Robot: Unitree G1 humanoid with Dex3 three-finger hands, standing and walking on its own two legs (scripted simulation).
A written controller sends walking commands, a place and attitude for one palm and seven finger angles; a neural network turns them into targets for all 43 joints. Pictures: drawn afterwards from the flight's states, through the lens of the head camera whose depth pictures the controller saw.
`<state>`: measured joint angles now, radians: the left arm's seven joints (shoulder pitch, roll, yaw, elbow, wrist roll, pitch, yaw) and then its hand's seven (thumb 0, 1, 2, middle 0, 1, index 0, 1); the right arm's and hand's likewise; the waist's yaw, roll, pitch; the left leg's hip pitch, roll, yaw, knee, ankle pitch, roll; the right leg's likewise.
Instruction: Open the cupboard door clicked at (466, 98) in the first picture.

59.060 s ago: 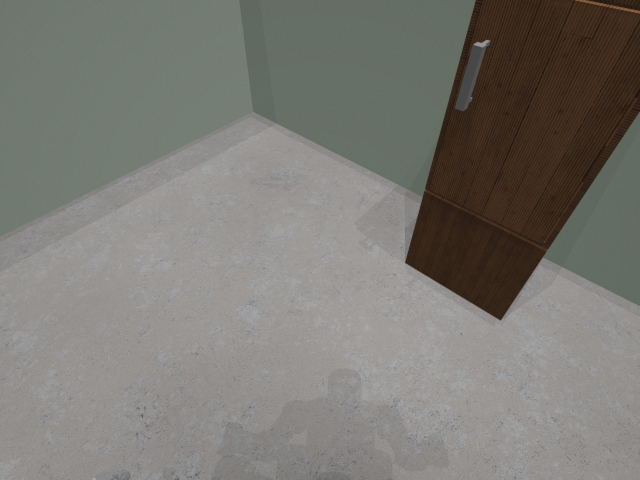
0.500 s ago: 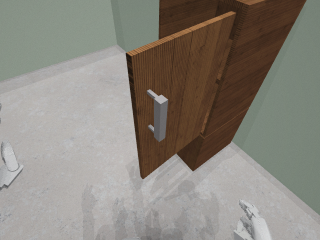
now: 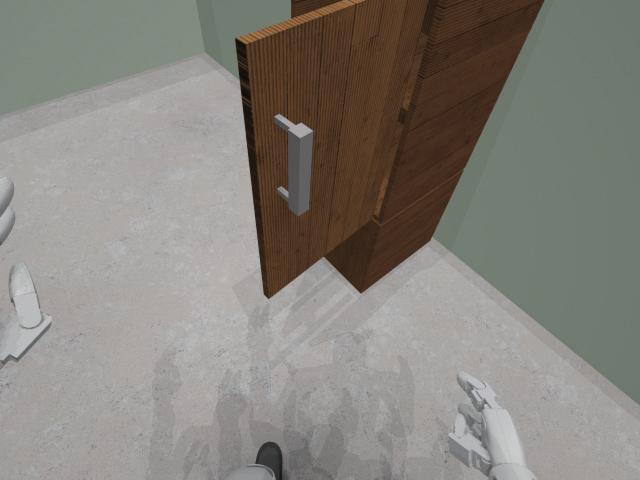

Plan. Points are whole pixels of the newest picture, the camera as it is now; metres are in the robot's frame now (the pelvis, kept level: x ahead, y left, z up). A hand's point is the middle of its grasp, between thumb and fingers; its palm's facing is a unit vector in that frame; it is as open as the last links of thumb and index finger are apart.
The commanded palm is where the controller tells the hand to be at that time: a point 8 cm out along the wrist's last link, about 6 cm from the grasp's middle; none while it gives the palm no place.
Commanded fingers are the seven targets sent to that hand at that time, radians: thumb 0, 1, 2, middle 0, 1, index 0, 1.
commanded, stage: stop stepping back and stand still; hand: left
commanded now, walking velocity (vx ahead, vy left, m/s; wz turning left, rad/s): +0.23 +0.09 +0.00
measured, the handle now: (290, 166) +0.53 +0.10 +0.06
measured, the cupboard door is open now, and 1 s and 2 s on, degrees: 94 94 94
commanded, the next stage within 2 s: let the arm hang, fingers relaxed in 0.92 s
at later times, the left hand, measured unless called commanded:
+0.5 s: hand out of the picture +0.10 +0.23 +0.17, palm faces +0.37 -0.79 -0.49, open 7.4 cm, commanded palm +0.05 +0.28 +0.18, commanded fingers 0.00 0.90 0.90 -0.20 -0.30 -0.20 -0.30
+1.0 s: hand out of the picture +0.09 +0.25 +0.18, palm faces +0.42 -0.75 -0.51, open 7.4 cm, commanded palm none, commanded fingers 0.00 0.90 0.90 -0.20 -0.30 -0.20 -0.30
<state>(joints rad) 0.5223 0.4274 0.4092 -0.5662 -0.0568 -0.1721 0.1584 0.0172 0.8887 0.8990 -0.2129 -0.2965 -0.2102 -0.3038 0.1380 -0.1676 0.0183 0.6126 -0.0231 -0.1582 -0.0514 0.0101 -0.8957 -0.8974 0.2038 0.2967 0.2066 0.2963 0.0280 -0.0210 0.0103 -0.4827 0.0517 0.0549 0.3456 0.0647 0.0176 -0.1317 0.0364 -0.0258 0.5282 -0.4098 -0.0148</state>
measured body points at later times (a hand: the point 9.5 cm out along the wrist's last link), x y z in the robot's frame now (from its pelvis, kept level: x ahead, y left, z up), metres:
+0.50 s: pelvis -0.09 -0.02 +0.00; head -0.10 -0.02 +0.45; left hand +0.08 +0.27 +0.20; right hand +0.05 -0.26 -0.08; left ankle -0.03 +0.08 -0.71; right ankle -0.11 -0.10 -0.73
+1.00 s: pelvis -0.11 +0.00 +0.00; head -0.10 -0.01 +0.45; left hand +0.06 +0.29 +0.21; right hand +0.06 -0.22 -0.09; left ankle -0.11 +0.13 -0.72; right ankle -0.09 -0.08 -0.73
